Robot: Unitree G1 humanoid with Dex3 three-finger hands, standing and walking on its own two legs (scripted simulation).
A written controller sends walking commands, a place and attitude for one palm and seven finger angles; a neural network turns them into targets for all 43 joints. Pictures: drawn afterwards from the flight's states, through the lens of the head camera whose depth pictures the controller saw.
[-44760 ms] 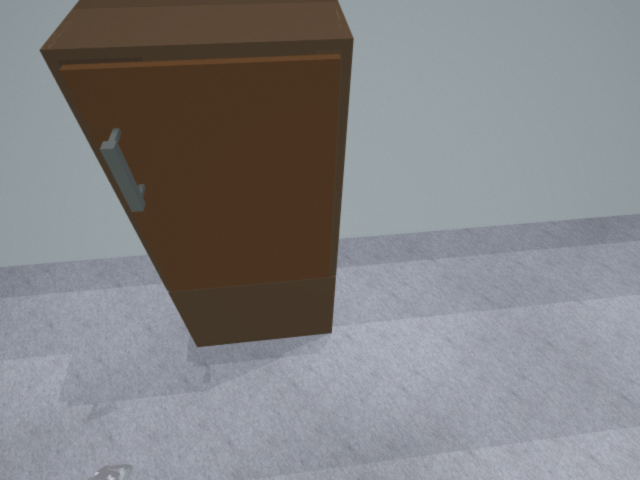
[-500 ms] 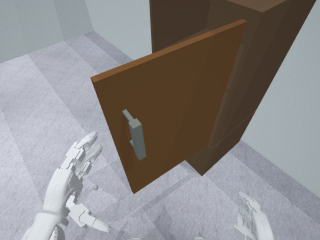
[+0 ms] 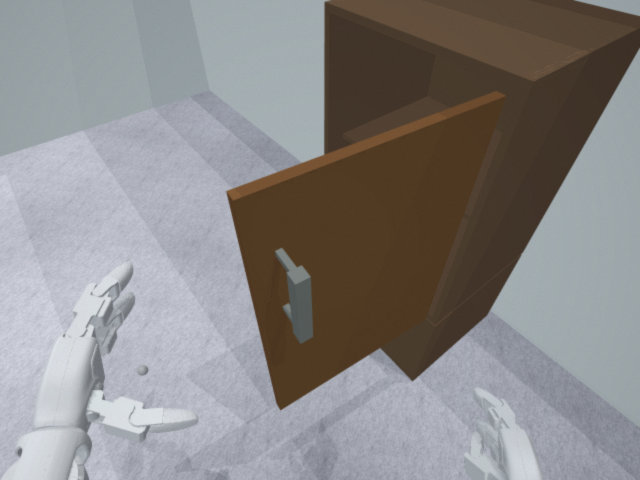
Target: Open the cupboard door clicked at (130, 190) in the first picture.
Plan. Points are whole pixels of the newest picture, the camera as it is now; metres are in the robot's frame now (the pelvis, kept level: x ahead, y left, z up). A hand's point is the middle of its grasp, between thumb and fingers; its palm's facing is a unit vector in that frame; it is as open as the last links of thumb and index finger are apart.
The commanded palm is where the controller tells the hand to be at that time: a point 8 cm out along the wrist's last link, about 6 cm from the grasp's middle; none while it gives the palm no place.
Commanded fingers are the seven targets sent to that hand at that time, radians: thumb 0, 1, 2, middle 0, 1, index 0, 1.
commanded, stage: draw the hand back to the body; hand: left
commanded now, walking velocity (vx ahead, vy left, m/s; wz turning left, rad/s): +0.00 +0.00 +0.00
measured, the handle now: (293, 296) +0.34 +0.07 +0.05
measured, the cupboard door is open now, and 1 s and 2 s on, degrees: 84 84 84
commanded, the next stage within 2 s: step back with the hand held close in 0.92 s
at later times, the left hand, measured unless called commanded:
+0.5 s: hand (74, 318) +0.22 +0.25 +0.17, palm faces +0.42 -0.81 -0.41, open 9.5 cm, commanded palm +0.16 +0.30 +0.19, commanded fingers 0.00 0.87 0.88 -0.20 -0.30 -0.20 -0.30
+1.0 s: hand (68, 326) +0.20 +0.25 +0.18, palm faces +0.45 -0.80 -0.40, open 7.4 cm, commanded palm +0.15 +0.29 +0.19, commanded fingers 0.00 0.90 0.90 -0.20 -0.30 -0.20 -0.30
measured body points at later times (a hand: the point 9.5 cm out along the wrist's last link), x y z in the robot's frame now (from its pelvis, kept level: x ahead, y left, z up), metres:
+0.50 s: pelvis +0.02 +0.00 +0.02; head +0.01 -0.02 +0.47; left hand +0.19 +0.29 +0.19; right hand +0.21 -0.22 -0.06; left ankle -0.02 +0.11 -0.72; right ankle +0.01 -0.13 -0.72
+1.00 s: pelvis +0.01 -0.01 +0.03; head -0.01 -0.03 +0.47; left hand +0.17 +0.29 +0.20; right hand +0.19 -0.23 -0.06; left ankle -0.02 +0.11 -0.72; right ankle +0.01 -0.13 -0.72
